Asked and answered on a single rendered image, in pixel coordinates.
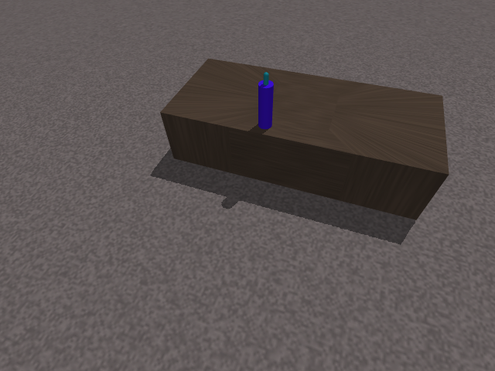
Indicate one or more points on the bottle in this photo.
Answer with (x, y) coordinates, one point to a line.
(265, 102)

